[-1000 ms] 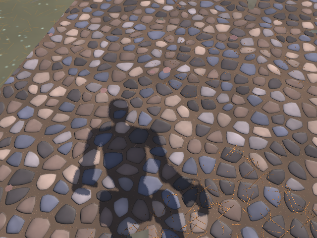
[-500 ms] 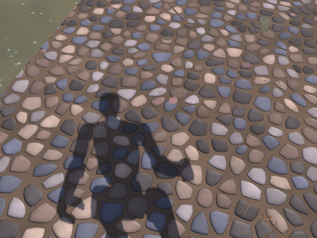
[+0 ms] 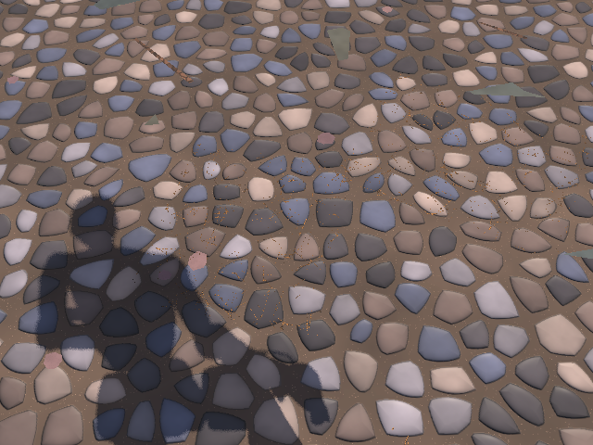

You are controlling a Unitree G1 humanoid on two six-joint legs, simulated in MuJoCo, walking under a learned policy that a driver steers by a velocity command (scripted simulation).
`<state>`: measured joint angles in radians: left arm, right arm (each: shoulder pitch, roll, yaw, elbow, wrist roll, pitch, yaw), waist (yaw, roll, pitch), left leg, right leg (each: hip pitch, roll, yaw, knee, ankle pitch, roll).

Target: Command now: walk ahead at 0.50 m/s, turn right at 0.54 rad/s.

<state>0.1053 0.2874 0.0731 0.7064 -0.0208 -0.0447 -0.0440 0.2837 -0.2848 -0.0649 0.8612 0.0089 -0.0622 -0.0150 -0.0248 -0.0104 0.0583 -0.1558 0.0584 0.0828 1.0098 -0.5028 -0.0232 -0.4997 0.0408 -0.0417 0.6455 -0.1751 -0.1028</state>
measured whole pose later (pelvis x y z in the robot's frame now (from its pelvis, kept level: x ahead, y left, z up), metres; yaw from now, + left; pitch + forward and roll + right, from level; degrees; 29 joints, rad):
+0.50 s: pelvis +0.29 +0.03 +0.01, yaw -14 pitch +2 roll +1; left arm 0.35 0.29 0.06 0.76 -0.03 -0.04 0.01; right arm 0.12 -0.27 -0.05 0.74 0.00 -0.12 0.03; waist 0.03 -0.03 0.00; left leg -0.42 -0.04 0.01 0.55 -0.17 0.04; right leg -0.28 0.07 0.15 1.04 -0.48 -0.04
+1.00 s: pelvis +0.55 -0.08 +0.01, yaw -15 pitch +2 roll +1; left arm 0.08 0.26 0.04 0.66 -0.01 -0.08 -0.03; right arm 0.37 -0.30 -0.04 0.89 0.02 -0.06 0.00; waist -0.06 0.01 0.02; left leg -0.21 0.00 -0.04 0.96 -0.49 0.02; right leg -0.45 0.01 -0.03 0.55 -0.15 -0.05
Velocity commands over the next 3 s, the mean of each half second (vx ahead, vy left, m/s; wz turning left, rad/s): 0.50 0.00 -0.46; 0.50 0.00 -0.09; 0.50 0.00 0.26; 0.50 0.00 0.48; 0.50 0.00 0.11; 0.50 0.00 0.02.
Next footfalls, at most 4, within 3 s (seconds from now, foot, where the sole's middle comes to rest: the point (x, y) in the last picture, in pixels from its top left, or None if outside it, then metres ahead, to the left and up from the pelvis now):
0.42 left None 0.43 0.11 -0.75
0.92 right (394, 350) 0.64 -0.21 -0.75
1.48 left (313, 233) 0.98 -0.03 -0.75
1.94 right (372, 155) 1.27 -0.22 -0.75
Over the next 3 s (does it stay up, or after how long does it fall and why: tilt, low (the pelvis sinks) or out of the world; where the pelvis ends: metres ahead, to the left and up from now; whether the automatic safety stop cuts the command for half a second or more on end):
stays up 1.64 -0.02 0.01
